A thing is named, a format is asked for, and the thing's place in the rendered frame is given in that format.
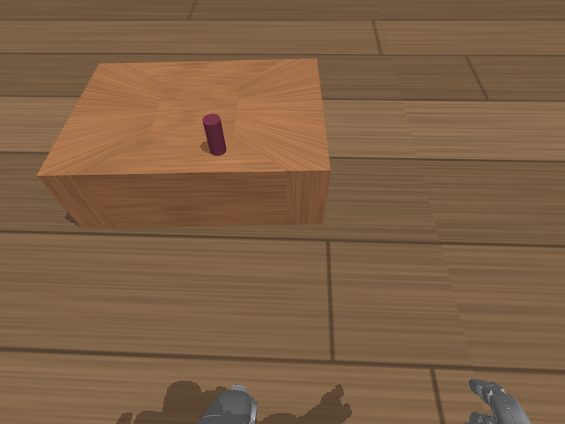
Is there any right robot hand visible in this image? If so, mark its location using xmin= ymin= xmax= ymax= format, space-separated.
xmin=463 ymin=379 xmax=531 ymax=424

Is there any can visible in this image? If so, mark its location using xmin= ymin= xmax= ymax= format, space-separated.
xmin=202 ymin=114 xmax=227 ymax=155

